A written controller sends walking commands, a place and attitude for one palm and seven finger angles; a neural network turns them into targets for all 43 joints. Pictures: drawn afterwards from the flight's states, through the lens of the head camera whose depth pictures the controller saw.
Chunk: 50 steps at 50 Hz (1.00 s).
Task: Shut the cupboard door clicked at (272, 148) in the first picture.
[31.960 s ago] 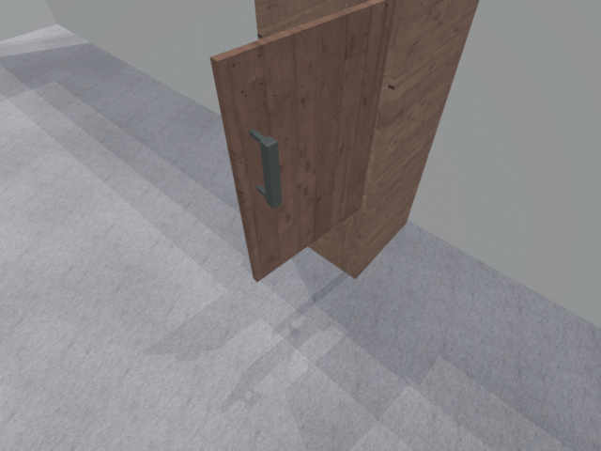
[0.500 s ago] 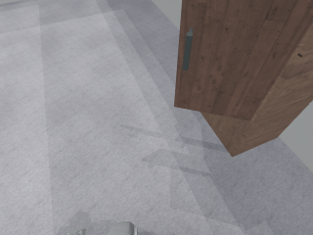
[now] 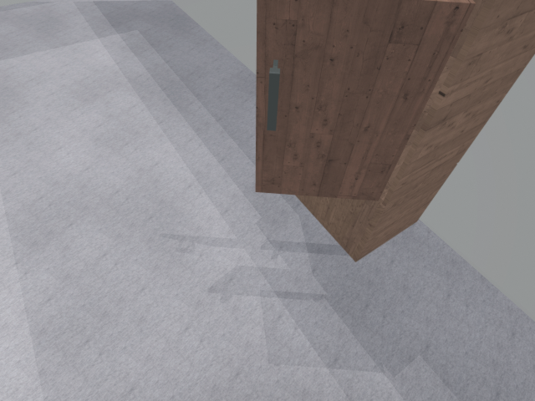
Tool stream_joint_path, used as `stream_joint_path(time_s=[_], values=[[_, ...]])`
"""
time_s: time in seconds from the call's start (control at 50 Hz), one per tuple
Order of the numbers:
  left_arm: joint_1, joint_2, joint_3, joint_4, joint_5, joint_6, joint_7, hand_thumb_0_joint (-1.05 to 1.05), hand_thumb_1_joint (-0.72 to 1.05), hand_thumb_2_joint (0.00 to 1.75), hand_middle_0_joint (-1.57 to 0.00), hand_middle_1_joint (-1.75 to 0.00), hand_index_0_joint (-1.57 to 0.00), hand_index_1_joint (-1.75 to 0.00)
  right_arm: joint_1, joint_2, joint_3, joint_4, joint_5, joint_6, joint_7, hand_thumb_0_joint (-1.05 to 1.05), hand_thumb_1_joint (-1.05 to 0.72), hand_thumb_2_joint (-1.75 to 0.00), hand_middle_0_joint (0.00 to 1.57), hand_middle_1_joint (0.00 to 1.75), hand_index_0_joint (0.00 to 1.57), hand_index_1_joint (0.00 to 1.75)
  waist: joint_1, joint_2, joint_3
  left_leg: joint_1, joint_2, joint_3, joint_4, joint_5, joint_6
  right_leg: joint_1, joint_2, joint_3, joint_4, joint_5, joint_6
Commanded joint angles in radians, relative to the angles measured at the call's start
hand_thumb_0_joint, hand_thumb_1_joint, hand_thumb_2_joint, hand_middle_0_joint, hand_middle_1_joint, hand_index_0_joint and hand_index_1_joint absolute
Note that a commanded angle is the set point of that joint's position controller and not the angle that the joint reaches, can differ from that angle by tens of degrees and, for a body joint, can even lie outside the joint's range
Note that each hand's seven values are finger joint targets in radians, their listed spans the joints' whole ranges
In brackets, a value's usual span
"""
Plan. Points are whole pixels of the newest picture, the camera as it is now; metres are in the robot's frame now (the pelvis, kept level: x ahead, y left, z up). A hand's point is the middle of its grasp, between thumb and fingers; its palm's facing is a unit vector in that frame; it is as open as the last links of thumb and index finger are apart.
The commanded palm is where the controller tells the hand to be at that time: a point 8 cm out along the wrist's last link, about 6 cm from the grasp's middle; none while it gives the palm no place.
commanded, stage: take the last steps up to it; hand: left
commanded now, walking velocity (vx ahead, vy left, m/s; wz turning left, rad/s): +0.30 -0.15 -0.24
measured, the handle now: (273, 96) +0.73 +0.02 +0.04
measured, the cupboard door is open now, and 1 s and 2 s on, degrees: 53 53 53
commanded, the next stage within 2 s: come to a stop and stand still in 0.72 s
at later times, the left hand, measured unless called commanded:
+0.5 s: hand out of the picture +0.10 +0.15 -0.21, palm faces -0.04 -0.99 -0.12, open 7.4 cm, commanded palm none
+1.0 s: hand (251, 279) +0.37 +0.05 -0.17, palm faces -0.11 -0.97 -0.23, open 7.3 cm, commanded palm none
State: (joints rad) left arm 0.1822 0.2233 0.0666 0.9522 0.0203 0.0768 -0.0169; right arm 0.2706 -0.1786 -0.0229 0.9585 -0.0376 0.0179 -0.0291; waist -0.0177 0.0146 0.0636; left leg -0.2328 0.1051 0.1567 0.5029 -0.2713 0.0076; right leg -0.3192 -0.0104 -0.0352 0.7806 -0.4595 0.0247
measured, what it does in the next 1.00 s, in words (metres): walks ahead: right foot, then left foot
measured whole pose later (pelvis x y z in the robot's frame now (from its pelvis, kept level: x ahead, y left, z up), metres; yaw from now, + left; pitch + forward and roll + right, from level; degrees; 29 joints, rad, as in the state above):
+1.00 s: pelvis +0.27 -0.12 -0.01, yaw -6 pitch +0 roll +1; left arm 0.15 0.14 0.03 1.02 0.02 -0.03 0.03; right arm 0.29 -0.19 -0.05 1.07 0.00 0.03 -0.03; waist -0.03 0.04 0.09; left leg -0.30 0.06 0.04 0.88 -0.57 -0.04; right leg -0.32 -0.04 -0.09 0.54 -0.22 -0.02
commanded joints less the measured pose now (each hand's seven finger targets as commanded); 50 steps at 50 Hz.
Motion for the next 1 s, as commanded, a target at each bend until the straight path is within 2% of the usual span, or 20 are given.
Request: stream_joint_path(time_s=[0.0, 0.04, 0.06, 0.08, 0.2, 0.32, 0.38, 0.4, 0.42, 0.44, 0.5, 0.6, 0.72, 0.8, 0.82, 0.84, 0.86, 0.88, 0.9, 0.98], values=[[0.028, 0.050, 0.012, -0.046, 0.007, -0.035, -0.022, 0.00, 0.90, 0.90, -0.20, -0.30, -0.20, -0.30, 0.043, -0.241, -0.071, -0.022, 0.003, -0.014, -0.005, 0.00, -0.90, -0.90, 0.20, 0.30, 0.20, 0.30, 0.004, 0.114, -0.083, -0.007, 0.229, -0.224, -0.172, -0.163, 0.093, 0.126, 0.030, -0.056, -0.261, 0.110, -0.029], [0.156, 0.128, 0.033, -0.004, 0.015, -0.056, -0.015, 0.00, 0.90, 0.90, -0.20, -0.30, -0.20, -0.30, 0.009, -0.178, -0.060, -0.033, 0.016, -0.020, 0.003, 0.00, -0.90, -0.90, 0.20, 0.30, 0.20, 0.30, 0.073, -0.100, -0.093, -0.230, 0.095, -0.069, 0.069, -0.262, 0.014, 0.378, -0.098, 0.132, -0.514, 0.030, -0.092], [0.214, 0.216, 0.048, 0.020, 0.018, -0.063, 0.000, 0.00, 0.90, 0.90, -0.20, -0.30, -0.20, -0.30, -0.076, -0.105, -0.039, -0.078, 0.021, -0.024, 0.008, 0.00, -0.90, -0.90, 0.20, 0.30, 0.20, 0.30, 0.112, -0.372, -0.023, -0.461, -0.054, 0.034, 0.338, -0.396, -0.043, 0.423, -0.296, 0.461, -0.622, -0.028, -0.207], [0.236, 0.217, 0.043, 0.022, 0.006, -0.064, 0.012, 0.00, 0.90, 0.90, -0.20, -0.30, -0.20, -0.30, -0.141, -0.147, -0.044, -0.097, 0.011, -0.020, 0.010, 0.00, -0.90, -0.90, 0.20, 0.30, 0.20, 0.30, 0.126, -0.268, 0.029, -0.510, -0.040, -0.081, 0.512, -0.361, -0.031, 0.326, -0.355, 0.494, -0.649, -0.023, -0.278], [0.104, 0.094, 0.010, 0.013, 0.004, -0.110, 0.022, 0.00, 0.90, 0.90, -0.20, -0.30, -0.20, -0.30, -0.057, -0.108, -0.050, -0.037, 0.002, -0.023, 0.033, 0.00, -0.90, -0.90, 0.20, 0.30, 0.20, 0.30, -0.004, -0.128, 0.072, -0.407, 0.002, -0.098, 0.545, -0.072, -0.049, 0.182, -0.199, 0.198, -0.607, 0.232, -0.249], [0.153, 0.108, 0.010, 0.071, 0.012, -0.117, 0.023, 0.00, 0.90, 0.90, -0.20, -0.30, -0.20, -0.30, -0.081, -0.079, -0.042, -0.054, 0.009, -0.048, 0.032, 0.00, -0.90, -0.90, 0.20, 0.30, 0.20, 0.30, 0.005, -0.130, 0.021, -0.289, -0.015, -0.057, 0.229, -0.056, -0.035, 0.268, -0.197, 0.178, -0.526, 0.444, -0.243], [0.123, 0.112, 0.015, 0.080, -0.005, -0.111, 0.018, 0.00, 0.90, 0.90, -0.20, -0.30, -0.20, -0.30, 0.086, -0.114, -0.047, 0.009, 0.004, -0.065, 0.014, 0.00, -0.90, -0.90, 0.20, 0.30, 0.20, 0.30, -0.074, -0.052, -0.049, 0.021, -0.076, -0.004, 0.025, 0.103, -0.026, 0.193, -0.126, 0.106, -0.294, 0.617, -0.193], [0.144, 0.080, 0.013, 0.071, -0.010, -0.108, 0.015, 0.00, 0.90, 0.90, -0.20, -0.30, -0.20, -0.30, 0.219, -0.182, -0.061, 0.047, -0.003, -0.074, 0.003, 0.00, -0.90, -0.90, 0.20, 0.30, 0.20, 0.30, -0.115, 0.061, -0.136, 0.246, 0.023, -0.152, -0.046, 0.117, 0.000, 0.067, -0.066, 0.069, -0.077, 0.499, -0.146], [0.208, 0.016, -0.001, 0.061, -0.015, -0.102, 0.006, 0.00, 0.90, 0.90, -0.20, -0.30, -0.20, -0.30, 0.325, -0.297, -0.085, 0.072, -0.016, -0.076, -0.006, 0.00, -0.90, -0.90, 0.20, 0.30, 0.20, 0.30, -0.121, 0.351, -0.221, 0.434, 0.321, -0.568, -0.141, 0.085, 0.102, -0.188, 0.060, -0.023, 0.232, 0.014, -0.081], [0.151, 0.055, -0.003, 0.029, -0.006, -0.099, 0.006, 0.00, 0.90, 0.90, -0.20, -0.30, -0.20, -0.30, 0.331, -0.310, -0.078, 0.067, -0.007, -0.063, -0.015, 0.00, -0.90, -0.90, 0.20, 0.30, 0.20, 0.30, -0.126, 0.263, -0.195, 0.370, 0.422, -0.709, -0.250, 0.015, 0.170, -0.252, 0.055, 0.072, 0.411, -0.118, -0.088], [0.067, 0.049, 0.014, 0.031, 0.017, -0.081, -0.010, 0.00, 0.90, 0.90, -0.20, -0.30, -0.20, -0.30, 0.120, -0.184, -0.049, 0.016, -0.001, -0.062, -0.016, 0.00, -0.90, -0.90, 0.20, 0.30, 0.20, 0.30, -0.040, 0.140, 0.060, -0.018, 0.320, -0.485, -0.340, -0.174, 0.120, -0.270, -0.062, 0.092, 0.476, 0.088, -0.066], [0.110, 0.002, 0.009, 0.038, 0.009, -0.055, -0.021, 0.00, 0.90, 0.90, -0.20, -0.30, -0.20, -0.30, 0.078, -0.156, -0.046, 0.020, 0.003, -0.074, -0.011, 0.00, -0.90, -0.90, 0.20, 0.30, 0.20, 0.30, 0.014, 0.125, 0.001, -0.003, 0.220, -0.184, -0.322, 0.046, 0.112, -0.207, -0.078, 0.032, 0.250, 0.203, -0.024], [-0.003, 0.000, -0.001, -0.006, 0.007, -0.069, -0.016, 0.00, 0.90, 0.90, -0.20, -0.30, -0.20, -0.30, 0.101, -0.150, -0.061, 0.037, 0.002, -0.055, 0.006, 0.00, -0.90, -0.90, 0.20, 0.30, 0.20, 0.30, -0.012, 0.118, 0.051, -0.020, 0.201, -0.124, -0.288, 0.067, 0.117, -0.118, -0.061, -0.048, -0.078, 0.259, -0.008], [0.111, 0.037, 0.009, 0.033, 0.009, -0.088, -0.010, 0.00, 0.90, 0.90, -0.20, -0.30, -0.20, -0.30, 0.086, -0.154, -0.069, 0.043, 0.006, -0.039, 0.013, 0.00, -0.90, -0.90, 0.20, 0.30, 0.20, 0.30, 0.040, 0.067, -0.046, -0.033, 0.143, -0.074, -0.105, 0.031, 0.060, 0.142, -0.008, -0.081, -0.268, 0.311, -0.016], [0.171, 0.071, 0.012, 0.055, 0.009, -0.103, 0.000, 0.00, 0.90, 0.90, -0.20, -0.30, -0.20, -0.30, 0.088, -0.112, -0.056, 0.051, 0.013, -0.039, 0.019, 0.00, -0.90, -0.90, 0.20, 0.30, 0.20, 0.30, 0.070, -0.009, -0.050, -0.101, 0.066, -0.016, 0.023, 0.004, 0.020, 0.242, -0.052, -0.009, -0.342, 0.365, -0.029], [0.232, 0.153, 0.025, 0.079, 0.015, -0.121, 0.018, 0.00, 0.90, 0.90, -0.20, -0.30, -0.20, -0.30, 0.119, -0.034, -0.038, 0.044, 0.020, -0.039, 0.024, 0.00, -0.90, -0.90, 0.20, 0.30, 0.20, 0.30, 0.087, -0.240, -0.104, -0.245, -0.043, 0.034, 0.213, -0.198, -0.026, 0.371, -0.256, 0.237, -0.405, 0.536, -0.090], [0.243, 0.181, 0.017, 0.086, 0.001, -0.126, 0.026, 0.00, 0.90, 0.90, -0.20, -0.30, -0.20, -0.30, 0.117, -0.025, -0.027, 0.029, 0.031, -0.025, 0.014, 0.00, -0.90, -0.90, 0.20, 0.30, 0.20, 0.30, 0.074, -0.262, -0.153, -0.175, -0.052, -0.051, 0.342, -0.407, -0.032, 0.298, -0.387, 0.331, -0.476, 0.744, -0.163], [0.170, 0.163, 0.000, 0.071, 0.002, -0.123, 0.033, 0.00, 0.90, 0.90, -0.20, -0.30, -0.20, -0.30, 0.130, -0.016, -0.022, 0.043, 0.034, -0.020, 0.010, 0.00, -0.90, -0.90, 0.20, 0.30, 0.20, 0.30, 0.038, -0.142, -0.121, -0.126, -0.035, -0.111, 0.374, -0.377, -0.030, 0.223, -0.375, 0.276, -0.466, 0.850, -0.188], [0.110, 0.143, 0.002, 0.071, 0.006, -0.130, 0.042, 0.00, 0.90, 0.90, -0.20, -0.30, -0.20, -0.30, 0.157, -0.012, -0.022, 0.064, 0.036, -0.013, 0.005, 0.00, -0.90, -0.90, 0.20, 0.30, 0.20, 0.30, 0.012, -0.265, -0.154, -0.148, -0.025, -0.125, 0.400, -0.334, -0.035, 0.265, -0.346, 0.258, -0.413, 1.087, -0.186], [0.096, 0.128, 0.004, 0.059, 0.002, -0.103, 0.065, 0.00, 0.90, 0.90, -0.20, -0.30, -0.20, -0.30, 0.061, -0.069, -0.034, 0.067, 0.043, 0.016, -0.002, 0.00, -0.90, -0.90, 0.20, 0.30, 0.20, 0.30, 0.041, -0.153, -0.170, -0.193, -0.067, -0.159, 0.510, -0.275, -0.054, 0.298, -0.349, 0.177, -0.355, 1.282, -0.206]])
